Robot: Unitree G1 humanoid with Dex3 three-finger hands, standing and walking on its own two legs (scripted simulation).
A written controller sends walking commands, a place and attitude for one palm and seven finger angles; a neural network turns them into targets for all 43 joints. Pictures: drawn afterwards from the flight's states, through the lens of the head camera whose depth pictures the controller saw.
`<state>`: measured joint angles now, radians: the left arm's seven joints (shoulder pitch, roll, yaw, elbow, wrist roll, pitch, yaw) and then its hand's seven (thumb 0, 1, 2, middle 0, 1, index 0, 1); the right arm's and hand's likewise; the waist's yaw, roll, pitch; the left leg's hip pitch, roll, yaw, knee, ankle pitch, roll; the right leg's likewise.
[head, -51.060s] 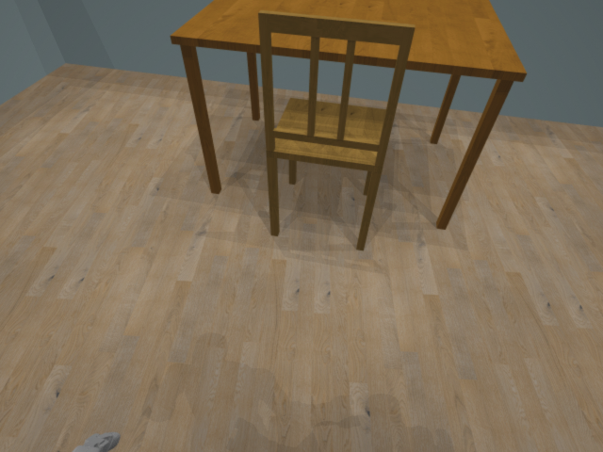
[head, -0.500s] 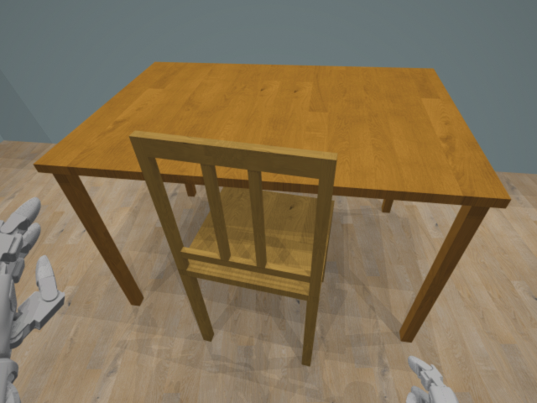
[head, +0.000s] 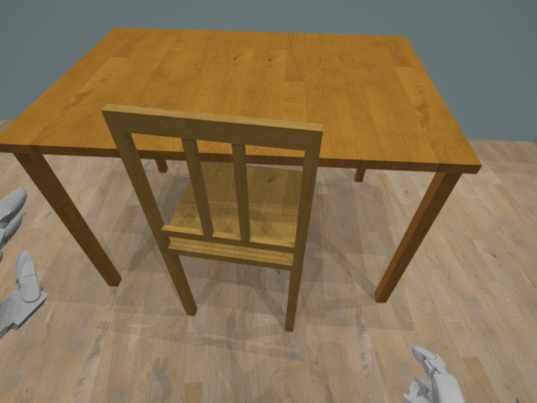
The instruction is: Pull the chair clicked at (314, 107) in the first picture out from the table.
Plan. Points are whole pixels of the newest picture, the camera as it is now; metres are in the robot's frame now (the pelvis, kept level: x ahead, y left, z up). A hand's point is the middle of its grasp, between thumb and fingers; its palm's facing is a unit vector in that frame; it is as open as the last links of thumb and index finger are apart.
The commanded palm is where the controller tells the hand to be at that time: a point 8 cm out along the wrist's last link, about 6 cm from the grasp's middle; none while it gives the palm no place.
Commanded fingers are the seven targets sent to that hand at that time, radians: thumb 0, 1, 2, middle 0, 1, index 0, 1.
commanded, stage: step back with the hand held close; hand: left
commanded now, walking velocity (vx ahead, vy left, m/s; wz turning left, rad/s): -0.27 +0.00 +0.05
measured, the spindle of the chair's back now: (200, 191) +0.57 +0.19 -0.06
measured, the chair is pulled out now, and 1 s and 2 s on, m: -0.09 -0.09 -0.09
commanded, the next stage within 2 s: stop stepping back and stand still in 1.46 s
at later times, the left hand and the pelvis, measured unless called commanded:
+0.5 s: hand (11, 327) +0.16 +0.26 +0.17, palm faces +0.46 -0.75 -0.48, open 7.4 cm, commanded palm +0.10 +0.30 +0.18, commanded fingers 0.00 0.90 0.90 -0.20 -0.30 -0.20 -0.30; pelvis -0.04 +0.00 -0.01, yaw +1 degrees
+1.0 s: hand (15, 336) +0.15 +0.25 +0.17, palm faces +0.45 -0.75 -0.49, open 7.4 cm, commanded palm +0.08 +0.28 +0.18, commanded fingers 0.00 0.90 0.90 -0.20 -0.30 -0.20 -0.30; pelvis -0.05 -0.02 -0.01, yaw +1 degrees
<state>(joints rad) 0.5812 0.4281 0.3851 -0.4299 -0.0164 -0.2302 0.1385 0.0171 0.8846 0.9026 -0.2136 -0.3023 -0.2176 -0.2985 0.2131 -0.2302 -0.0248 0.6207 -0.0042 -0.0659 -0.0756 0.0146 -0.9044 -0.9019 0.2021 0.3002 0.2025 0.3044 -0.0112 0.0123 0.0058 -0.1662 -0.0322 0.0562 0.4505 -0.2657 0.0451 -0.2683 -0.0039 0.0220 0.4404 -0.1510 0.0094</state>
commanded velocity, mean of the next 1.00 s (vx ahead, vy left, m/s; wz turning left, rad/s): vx -0.36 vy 0.00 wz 0.02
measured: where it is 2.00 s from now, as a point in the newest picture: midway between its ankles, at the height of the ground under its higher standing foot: outside the picture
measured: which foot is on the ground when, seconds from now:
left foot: down 0.00-1.00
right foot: down 0.00-0.80, up 0.82-0.86, down 0.88-1.00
